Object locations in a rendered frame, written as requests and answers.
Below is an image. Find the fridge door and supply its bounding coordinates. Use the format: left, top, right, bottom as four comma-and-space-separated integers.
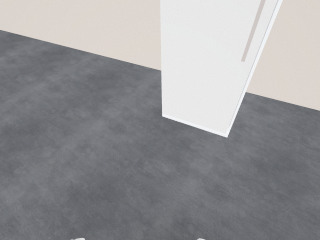
160, 0, 278, 134

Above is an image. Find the handle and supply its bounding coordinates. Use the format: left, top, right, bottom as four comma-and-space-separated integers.
241, 0, 266, 62

